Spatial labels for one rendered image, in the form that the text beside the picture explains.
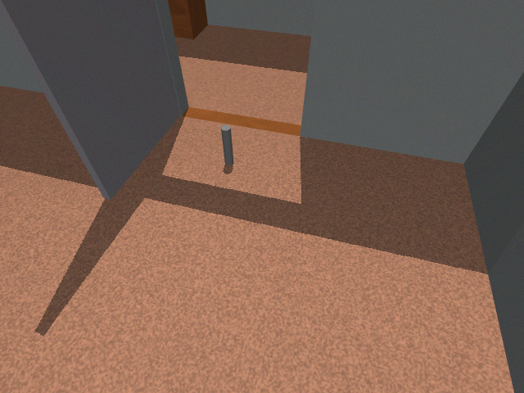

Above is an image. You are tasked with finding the can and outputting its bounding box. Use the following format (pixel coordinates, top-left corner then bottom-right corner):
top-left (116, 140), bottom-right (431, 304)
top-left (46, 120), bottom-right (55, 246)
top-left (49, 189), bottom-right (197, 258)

top-left (221, 125), bottom-right (233, 165)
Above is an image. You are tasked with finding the bookshelf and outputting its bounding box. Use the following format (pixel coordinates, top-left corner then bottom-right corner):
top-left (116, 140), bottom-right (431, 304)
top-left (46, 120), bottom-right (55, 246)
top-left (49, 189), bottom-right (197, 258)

top-left (168, 0), bottom-right (208, 39)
